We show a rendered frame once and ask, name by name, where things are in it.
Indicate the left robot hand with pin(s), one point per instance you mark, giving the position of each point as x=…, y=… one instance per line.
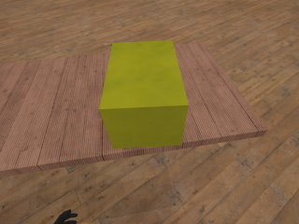
x=64, y=216

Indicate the carton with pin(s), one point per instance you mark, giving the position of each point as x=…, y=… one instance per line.
x=144, y=102

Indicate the table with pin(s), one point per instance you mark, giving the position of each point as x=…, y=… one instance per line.
x=50, y=117

